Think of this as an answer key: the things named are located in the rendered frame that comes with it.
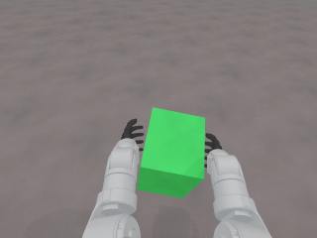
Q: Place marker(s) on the left robot hand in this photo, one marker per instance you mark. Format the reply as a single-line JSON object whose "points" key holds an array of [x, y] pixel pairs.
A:
{"points": [[129, 129]]}

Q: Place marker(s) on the robot right forearm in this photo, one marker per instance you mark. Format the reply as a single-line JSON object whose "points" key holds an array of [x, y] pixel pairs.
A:
{"points": [[232, 201]]}

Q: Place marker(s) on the robot left forearm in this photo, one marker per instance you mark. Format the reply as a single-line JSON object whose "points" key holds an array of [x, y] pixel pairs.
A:
{"points": [[118, 195]]}

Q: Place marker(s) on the carton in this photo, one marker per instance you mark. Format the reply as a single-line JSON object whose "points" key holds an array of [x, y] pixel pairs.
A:
{"points": [[174, 154]]}

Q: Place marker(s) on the right robot hand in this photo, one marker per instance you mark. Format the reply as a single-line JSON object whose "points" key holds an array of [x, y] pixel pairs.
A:
{"points": [[215, 145]]}

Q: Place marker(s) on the robot right upper arm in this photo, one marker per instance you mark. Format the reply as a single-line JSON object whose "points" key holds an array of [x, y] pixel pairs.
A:
{"points": [[237, 229]]}

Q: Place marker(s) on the robot left upper arm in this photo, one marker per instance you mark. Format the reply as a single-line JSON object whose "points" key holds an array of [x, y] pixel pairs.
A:
{"points": [[114, 226]]}

